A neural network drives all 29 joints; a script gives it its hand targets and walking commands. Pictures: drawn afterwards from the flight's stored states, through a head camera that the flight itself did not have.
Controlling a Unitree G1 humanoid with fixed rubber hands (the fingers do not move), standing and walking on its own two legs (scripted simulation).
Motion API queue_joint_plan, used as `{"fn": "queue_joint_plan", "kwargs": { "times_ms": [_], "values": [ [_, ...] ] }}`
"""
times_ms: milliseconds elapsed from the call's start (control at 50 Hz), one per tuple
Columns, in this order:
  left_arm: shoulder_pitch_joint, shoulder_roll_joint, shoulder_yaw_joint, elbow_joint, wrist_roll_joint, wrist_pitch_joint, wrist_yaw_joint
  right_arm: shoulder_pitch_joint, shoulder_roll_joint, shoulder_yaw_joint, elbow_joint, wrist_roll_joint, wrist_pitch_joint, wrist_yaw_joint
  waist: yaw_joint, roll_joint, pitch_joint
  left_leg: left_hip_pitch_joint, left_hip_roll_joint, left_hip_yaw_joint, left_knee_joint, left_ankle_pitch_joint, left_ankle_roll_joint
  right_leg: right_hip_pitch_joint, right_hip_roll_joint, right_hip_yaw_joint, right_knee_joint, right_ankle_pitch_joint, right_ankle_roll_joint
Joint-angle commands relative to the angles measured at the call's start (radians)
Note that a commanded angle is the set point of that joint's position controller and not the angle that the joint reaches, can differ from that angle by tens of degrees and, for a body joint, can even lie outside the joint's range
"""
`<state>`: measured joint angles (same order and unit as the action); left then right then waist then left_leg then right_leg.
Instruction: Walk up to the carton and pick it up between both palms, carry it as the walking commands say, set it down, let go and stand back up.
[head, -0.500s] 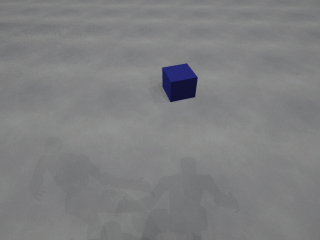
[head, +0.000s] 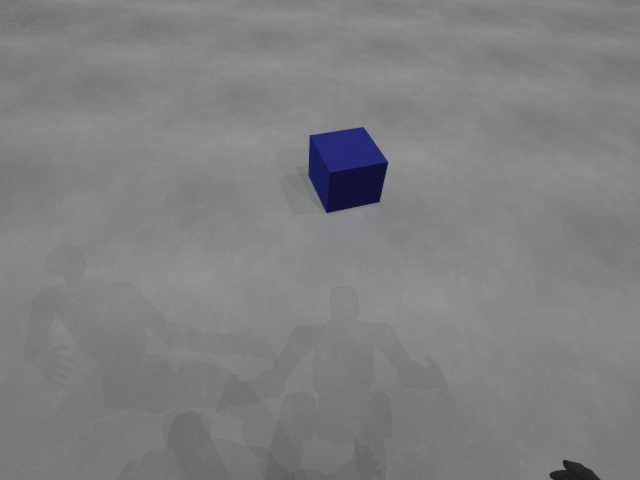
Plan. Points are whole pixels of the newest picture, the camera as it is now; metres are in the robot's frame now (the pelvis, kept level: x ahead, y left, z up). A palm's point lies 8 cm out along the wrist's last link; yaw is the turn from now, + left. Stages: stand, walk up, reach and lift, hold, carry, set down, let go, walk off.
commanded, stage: walk up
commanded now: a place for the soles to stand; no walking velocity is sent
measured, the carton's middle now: (345, 169) +1.48 -0.16 -0.65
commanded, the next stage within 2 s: none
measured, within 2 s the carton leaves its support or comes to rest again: neither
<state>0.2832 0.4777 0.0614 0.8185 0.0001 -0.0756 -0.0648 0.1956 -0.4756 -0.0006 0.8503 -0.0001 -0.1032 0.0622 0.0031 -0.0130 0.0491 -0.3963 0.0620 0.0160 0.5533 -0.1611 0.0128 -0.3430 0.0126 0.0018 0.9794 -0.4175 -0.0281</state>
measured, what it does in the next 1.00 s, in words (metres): walks ahead: right foot, then left foot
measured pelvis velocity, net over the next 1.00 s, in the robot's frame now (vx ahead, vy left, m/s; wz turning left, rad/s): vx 0.47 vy -0.07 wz -0.04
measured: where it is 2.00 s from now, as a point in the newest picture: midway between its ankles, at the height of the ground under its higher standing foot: (334, 296)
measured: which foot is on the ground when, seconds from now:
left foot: down 0.00-0.32, up 0.34-0.66, down 0.68-0.94, up 0.96-1.00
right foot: up 0.00-0.32, down 0.34-0.68, up 0.70-0.92, down 0.94-1.00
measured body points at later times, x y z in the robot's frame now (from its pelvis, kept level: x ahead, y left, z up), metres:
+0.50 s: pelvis +0.25 -0.06 +0.00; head +0.29 -0.08 +0.45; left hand +0.33 +0.29 -0.08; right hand +0.38 -0.38 -0.11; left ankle +0.25 +0.09 -0.68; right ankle +0.29 -0.17 -0.73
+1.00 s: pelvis +0.47 -0.07 -0.02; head +0.48 -0.07 +0.43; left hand +0.56 +0.27 -0.11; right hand +0.56 -0.41 -0.10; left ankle +0.46 +0.09 -0.71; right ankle +0.54 -0.19 -0.73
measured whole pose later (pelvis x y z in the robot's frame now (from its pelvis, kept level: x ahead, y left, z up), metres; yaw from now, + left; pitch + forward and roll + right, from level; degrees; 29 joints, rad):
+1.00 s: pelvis +0.47 -0.07 -0.02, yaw -2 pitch -2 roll +0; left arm 0.32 0.47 0.07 0.81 0.00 -0.09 -0.06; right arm 0.26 -0.49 0.00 0.81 0.00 -0.07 0.05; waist 0.01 -0.01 0.03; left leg -0.35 0.08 0.02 0.89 -0.51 0.05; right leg -0.41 0.00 0.01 0.69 -0.24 -0.03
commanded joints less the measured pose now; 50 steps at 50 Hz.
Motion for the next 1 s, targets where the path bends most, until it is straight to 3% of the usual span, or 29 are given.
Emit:
{"fn": "queue_joint_plan", "kwargs": {
  "times_ms": [0,80,120,140,160,200,260,280,300,320,340,360,380,440,540,600,640,660,680,700,760,800,820,860,900,920,940,960,980],
  "values": [
    [0.036,0.171,0.053,-0.058,0.007,-0.006,-0.010,0.058,-0.228,-0.114,-0.076,-0.022,-0.019,-0.025,-0.034,0.165,-0.089,0.338,0.193,-0.318,-0.314,-0.432,0.181,-0.329,-0.051,0.120,0.056,0.087,0.004],
    [-0.023,0.145,0.037,-0.076,0.004,-0.007,-0.031,0.054,-0.249,-0.118,-0.089,-0.013,-0.023,-0.018,-0.035,0.228,-0.002,0.218,0.196,-0.154,-0.371,-0.347,0.204,-0.326,-0.099,0.032,-0.134,0.209,0.030],
    [-0.049,0.149,0.043,-0.075,0.008,-0.005,-0.038,0.051,-0.256,-0.115,-0.099,-0.005,-0.025,-0.015,-0.026,0.266,0.018,0.203,0.197,-0.108,-0.386,-0.325,0.172,-0.303,-0.098,0.044,-0.199,0.319,0.024],
    [-0.061,0.157,0.042,-0.063,0.006,-0.010,-0.037,0.045,-0.245,-0.115,-0.085,-0.002,-0.024,-0.013,-0.031,0.183,-0.008,0.227,0.197,-0.106,-0.376,-0.291,0.170,-0.261,-0.093,0.021,-0.258,0.327,0.030],
    [-0.073,0.150,0.035,-0.068,0.016,-0.010,-0.043,0.045,-0.245,-0.119,-0.102,-0.007,-0.026,-0.014,-0.033,0.190,-0.014,0.194,0.176,-0.058,-0.356,-0.269,0.165,-0.201,-0.094,0.001,-0.324,0.358,0.028],
    [-0.024,0.148,0.053,-0.068,0.007,-0.007,-0.044,-0.018,-0.271,-0.121,-0.097,-0.010,-0.015,-0.017,0.000,0.262,-0.056,0.169,0.201,-0.056,-0.329,-0.358,0.157,-0.076,-0.106,-0.019,-0.320,0.376,0.009],
    [0.057,0.148,0.053,-0.037,0.009,-0.010,-0.036,-0.045,-0.261,-0.114,-0.096,-0.014,0.000,-0.021,0.051,0.167,-0.016,0.134,0.182,-0.002,-0.169,-0.300,0.155,0.014,-0.059,-0.102,-0.384,0.315,-0.004],
    [0.109,0.173,0.064,-0.003,0.024,-0.019,-0.023,0.012,-0.213,-0.112,-0.092,-0.017,0.003,-0.027,0.068,0.020,-0.052,0.128,0.143,0.013,0.048,-0.146,0.138,0.124,-0.015,-0.076,-0.396,0.217,-0.017],
    [0.238,0.215,0.086,0.022,0.032,-0.032,-0.004,0.082,-0.143,-0.087,-0.097,-0.013,0.004,-0.030,0.110,-0.198,-0.126,0.012,0.080,0.063,0.325,-0.104,0.099,0.284,-0.061,0.081,-0.470,0.034,-0.048],
    [0.285,0.282,0.092,-0.005,0.036,-0.040,0.012,0.066,-0.100,-0.068,-0.126,-0.006,0.009,-0.028,0.114,-0.318,-0.058,-0.176,-0.032,0.033,0.569,-0.292,0.068,0.293,-0.218,0.479,-0.616,-0.148,-0.088],
    [0.200,0.363,0.101,-0.048,0.028,-0.039,0.016,0.040,-0.157,-0.069,-0.141,0.000,0.010,-0.031,0.076,-0.213,-0.032,-0.364,-0.075,-0.043,0.640,-0.362,0.059,0.304,-0.346,0.830,-0.786,-0.244,-0.223],
    [0.138,0.332,0.107,-0.053,0.009,-0.040,0.016,0.042,-0.207,-0.083,-0.107,0.002,0.015,-0.039,0.041,-0.093,0.002,-0.332,0.003,-0.106,0.667,-0.321,0.064,0.241,-0.350,0.766,-0.742,-0.173,-0.227],
    [0.121,0.306,0.100,-0.059,0.004,-0.036,0.021,0.061,-0.202,-0.082,-0.087,0.004,0.019,-0.035,0.031,-0.074,-0.015,-0.295,0.035,-0.088,0.613,-0.271,0.067,0.236,-0.300,0.634,-0.705,-0.104,-0.215],
    [0.082,0.217,0.059,-0.070,0.005,-0.036,0.021,0.060,-0.196,-0.092,-0.074,0.012,0.014,-0.013,0.011,-0.173,-0.043,-0.141,0.034,-0.040,0.424,-0.211,0.015,0.117,-0.183,0.338,-0.669,0.165,-0.196],
    [0.111,0.220,0.059,-0.074,0.002,-0.036,0.022,-0.019,-0.147,-0.087,-0.082,-0.023,0.008,-0.014,0.050,-0.114,-0.065,-0.129,-0.001,-0.009,0.184,-0.142,0.011,0.217,-0.244,0.312,-0.620,0.413,-0.213],
    [0.009,0.234,0.056,-0.104,-0.001,-0.025,0.020,-0.002,-0.141,-0.089,-0.071,-0.015,-0.003,-0.011,-0.001,-0.135,-0.040,0.036,-0.019,0.031,0.040,-0.080,0.015,0.122,-0.224,0.206,-0.588,0.414,-0.181],
    [-0.022,0.185,0.037,-0.106,-0.004,-0.023,0.024,0.147,-0.188,-0.110,-0.021,-0.022,-0.020,-0.025,-0.078,-0.041,-0.113,0.302,-0.041,0.027,-0.150,-0.018,0.032,0.046,-0.122,0.113,-0.349,0.400,-0.106],
    [0.036,0.130,0.015,-0.110,-0.010,-0.024,0.025,0.206,-0.274,-0.132,-0.018,-0.040,-0.027,-0.035,-0.097,0.167,-0.195,0.460,0.121,-0.198,-0.229,-0.128,0.096,-0.087,-0.036,0.042,-0.102,0.364,-0.044],
    [0.022,0.076,0.006,-0.138,-0.017,-0.026,0.020,0.228,-0.328,-0.145,-0.050,-0.038,-0.032,-0.040,-0.095,0.261,-0.215,0.623,0.343,-0.537,-0.257,-0.210,0.171,-0.348,0.049,0.048,0.059,-0.039,-0.013],
    [0.011,0.171,0.028,-0.118,-0.007,-0.022,0.029,0.206,-0.362,-0.147,-0.057,-0.012,-0.027,-0.041,-0.083,0.109,-0.156,0.501,0.397,-0.593,-0.249,-0.228,0.284,-0.397,0.027,0.092,0.183,-0.075,-0.002],
    [-0.010,0.149,0.030,-0.119,-0.006,-0.026,0.010,0.146,-0.245,-0.117,-0.073,-0.013,-0.006,-0.036,-0.062,0.177,-0.042,0.328,0.256,-0.256,-0.236,-0.178,0.246,-0.358,-0.099,0.073,-0.062,-0.076,0.000],
    [0.030,0.145,0.029,-0.081,-0.006,-0.024,-0.007,0.074,-0.260,-0.121,-0.111,-0.023,-0.003,-0.030,-0.040,0.249,-0.047,0.193,0.226,-0.172,-0.245,-0.233,0.238,-0.237,-0.089,0.016,-0.178,-0.006,0.009],
    [0.040,0.142,0.027,-0.072,-0.005,-0.024,-0.011,0.065,-0.253,-0.120,-0.109,-0.030,0.003,-0.025,-0.030,0.217,-0.044,0.162,0.183,-0.110,-0.230,-0.290,0.219,-0.157,-0.062,-0.014,-0.257,0.016,0.013],
    [0.132,0.154,0.046,-0.026,0.007,-0.021,-0.010,-0.021,-0.272,-0.128,-0.126,-0.020,0.006,-0.014,0.024,0.258,-0.088,0.006,0.191,-0.097,-0.197,-0.456,0.184,0.071,-0.055,-0.078,-0.326,0.225,0.009],
    [0.226,0.160,0.064,0.002,0.013,-0.028,-0.001,-0.031,-0.218,-0.102,-0.134,-0.022,0.022,-0.012,0.084,0.119,-0.103,-0.108,0.127,-0.024,0.031,-0.546,0.138,0.229,-0.006,-0.068,-0.410,0.187,-0.006],
    [0.312,0.214,0.076,0.032,0.019,-0.032,0.014,-0.023,-0.159,-0.088,-0.143,-0.016,0.028,-0.018,0.130,-0.053,-0.109,-0.204,0.039,0.037,0.269,-0.536,0.090,0.296,-0.065,0.125,-0.506,-0.011,-0.038],
    [0.290,0.298,0.088,-0.002,0.041,-0.036,0.031,-0.037,-0.107,-0.072,-0.166,-0.024,0.034,-0.025,0.130,-0.204,-0.016,-0.396,-0.043,0.032,0.474,-0.499,0.055,0.282,-0.206,0.475,-0.641,-0.323,-0.129],
    [0.236,0.340,0.100,-0.036,0.034,-0.039,0.033,-0.035,-0.146,-0.078,-0.163,-0.017,0.040,-0.028,0.096,-0.151,0.037,-0.450,-0.037,-0.071,0.580,-0.398,0.055,0.191,-0.354,0.816,-0.832,-0.560,-0.186],
    [0.152,0.335,0.095,-0.041,0.020,-0.040,0.029,-0.035,-0.211,-0.091,-0.144,-0.007,0.041,-0.028,0.051,-0.043,0.132,-0.430,0.016,-0.110,0.561,-0.311,0.054,0.123,-0.330,0.781,-0.832,-0.587,-0.222]
  ]
}}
